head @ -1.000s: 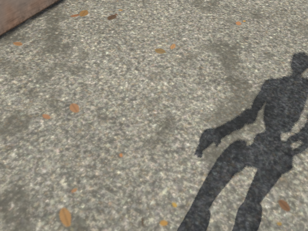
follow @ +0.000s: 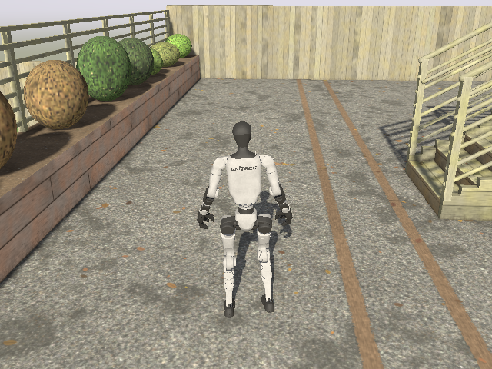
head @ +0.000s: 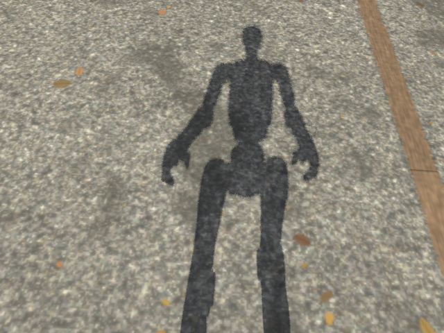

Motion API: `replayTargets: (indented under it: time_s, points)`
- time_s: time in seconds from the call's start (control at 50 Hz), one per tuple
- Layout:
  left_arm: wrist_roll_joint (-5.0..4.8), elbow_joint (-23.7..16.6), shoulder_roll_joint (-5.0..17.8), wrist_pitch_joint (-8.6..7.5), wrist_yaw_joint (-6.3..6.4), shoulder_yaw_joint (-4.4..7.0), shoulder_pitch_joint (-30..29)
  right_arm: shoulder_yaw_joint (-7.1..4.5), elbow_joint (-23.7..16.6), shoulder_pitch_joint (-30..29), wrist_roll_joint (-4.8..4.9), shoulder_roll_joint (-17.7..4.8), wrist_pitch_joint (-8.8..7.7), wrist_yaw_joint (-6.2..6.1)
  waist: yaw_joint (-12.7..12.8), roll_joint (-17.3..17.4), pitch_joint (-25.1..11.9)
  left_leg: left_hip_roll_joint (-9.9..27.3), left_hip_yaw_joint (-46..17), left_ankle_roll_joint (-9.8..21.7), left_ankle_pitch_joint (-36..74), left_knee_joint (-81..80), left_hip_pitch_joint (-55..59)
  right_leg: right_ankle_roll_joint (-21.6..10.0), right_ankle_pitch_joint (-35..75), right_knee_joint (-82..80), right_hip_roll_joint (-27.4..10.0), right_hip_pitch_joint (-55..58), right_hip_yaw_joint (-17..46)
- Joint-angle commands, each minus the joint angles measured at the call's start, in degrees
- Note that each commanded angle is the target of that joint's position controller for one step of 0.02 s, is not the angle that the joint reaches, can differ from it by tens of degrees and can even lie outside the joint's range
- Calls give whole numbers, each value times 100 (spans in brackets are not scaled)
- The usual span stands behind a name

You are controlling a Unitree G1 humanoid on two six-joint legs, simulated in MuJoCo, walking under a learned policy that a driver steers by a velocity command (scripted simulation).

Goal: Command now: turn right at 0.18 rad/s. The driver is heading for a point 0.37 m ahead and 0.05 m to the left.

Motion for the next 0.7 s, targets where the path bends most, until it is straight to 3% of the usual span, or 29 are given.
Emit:
replayTargets:
  time_s: [0.02, 0.06, 0.08, 0.1, 0.12, 0.14, 0.16, 0.18, 0.24, 0.44, 0.48, 0.56, 0.62, 0.64, 0.7]
  points:
    - [-8, -487, 175, -111, -58, -53, -325, -230, -280, -97, 36, -1033, 3, -6, -109, 1361, -439, 1159, -1045, 1113, 1851, -520, 552, 28, -136, -1261, -108, 372, -520]
    - [-17, -322, 228, -131, -84, -33, 1, -201, -213, -116, 120, -1030, 40, 15, 72, 1258, -403, 1122, -1029, 1016, 2117, -302, 427, -132, 907, -2600, -51, 989, -670]
    - [29, -265, 292, -136, -89, -29, 103, -172, -108, 77, 165, -960, 18, 28, 119, 1115, -354, 1044, -980, 811, 2136, -238, 273, -287, 1642, -3337, -84, 1410, -568]
    - [75, -284, 533, -133, -52, -1, 197, -122, -62, 241, 105, -874, -63, 57, 71, 807, -530, 934, -878, 472, 1822, -124, -55, -478, 2416, -3328, -454, 2058, -93]
    - [114, -293, 990, -104, 6, 83, 262, -59, -138, 368, -79, -720, -173, 130, -185, -183, -782, 499, -416, 130, 1033, 256, -394, -789, 3831, -2806, -1084, 2468, 477]
    - [104, -209, 588, -104, -42, -8, 10, -5, -126, 254, -115, -518, -206, 120, -207, -700, -811, 275, -129, -176, 149, -7, 22, -1179, 3053, -2791, -1138, 1755, 504]
    - [112, -282, 293, -135, -91, -76, -157, -32, -98, -76, -117, -714, -199, 104, -38, -408, -573, 247, -95, -318, 274, 36, 131, -1119, 2359, -2889, -905, 1543, 428]
    - [156, -210, 227, -170, -94, -97, -114, -53, -75, -210, -78, -738, -177, 89, 34, -295, -498, 223, -54, -329, 434, 59, 150, -984, 2001, -2933, -781, 1439, 347]
    - [119, -88, 304, -284, -96, -112, -40, -67, 30, -100, -22, -729, -67, 29, 4, -251, -188, 253, -90, -280, 666, 33, 218, -828, 1936, -2947, -641, 1168, 247]
    - [107, 304, 203, -331, -77, -167, -29, -94, 544, 46, 25, -732, -5, -30, 21, 119, -88, 282, -117, -330, 834, -85, 322, -779, 1832, -2931, -471, 1218, 58]
    - [96, 330, 396, -319, -25, -96, -26, -127, 497, -154, 80, -882, 7, -44, 104, 135, -49, 223, -135, -287, 958, 86, 4, -786, 1878, -2858, -456, 1405, -23]
    - [51, 382, 688, -222, 116, 59, 198, -158, 316, -307, 159, -896, 54, -67, 201, -237, -124, 60, -112, -246, 727, 902, -654, -1232, 1900, -3012, -1032, 1582, 329]
    - [97, 224, 656, -210, 187, 73, -82, -189, 235, -164, 164, -814, 126, -14, 163, -819, -117, 103, -35, -218, -1587, 2391, -1165, -1891, 2444, -3245, -1977, 1410, 901]
    - [116, 177, 654, -236, 198, 71, -149, -196, 170, -228, 187, -803, 149, 24, 183, -739, -42, 239, -126, -206, -2078, 2811, -1432, -2050, 2851, -3284, -2207, 1427, 968]
    - [-14, 100, 828, -273, 207, 142, -578, -184, 158, -40, 181, -774, 193, 122, -1, -465, -186, 413, -9, -188, -1466, 2174, -1029, -1722, 3541, -2978, -2013, 1406, 294]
